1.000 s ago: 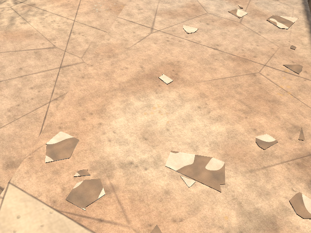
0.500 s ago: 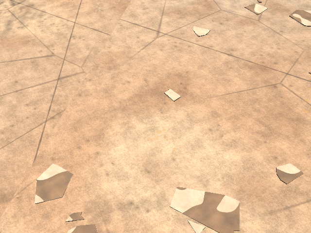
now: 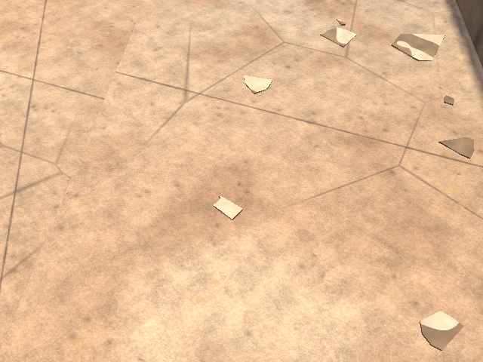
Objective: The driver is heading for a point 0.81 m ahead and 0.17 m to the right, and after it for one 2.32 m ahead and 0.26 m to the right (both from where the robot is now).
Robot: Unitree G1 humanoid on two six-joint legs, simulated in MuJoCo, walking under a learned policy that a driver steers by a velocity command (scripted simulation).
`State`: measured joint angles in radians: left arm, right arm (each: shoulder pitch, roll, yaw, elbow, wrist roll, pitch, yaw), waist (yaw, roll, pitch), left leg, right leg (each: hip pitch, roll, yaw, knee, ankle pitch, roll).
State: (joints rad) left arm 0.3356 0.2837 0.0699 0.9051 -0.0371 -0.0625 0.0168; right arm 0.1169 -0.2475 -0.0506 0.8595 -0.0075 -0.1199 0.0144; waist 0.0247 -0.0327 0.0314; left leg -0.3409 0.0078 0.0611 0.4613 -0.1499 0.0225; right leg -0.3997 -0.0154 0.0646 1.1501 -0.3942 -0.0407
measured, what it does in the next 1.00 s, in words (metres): walks ahead, turning right: right foot, then left foot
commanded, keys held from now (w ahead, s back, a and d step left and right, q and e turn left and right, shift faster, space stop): w+e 0.52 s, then w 0.14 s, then w+q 0.34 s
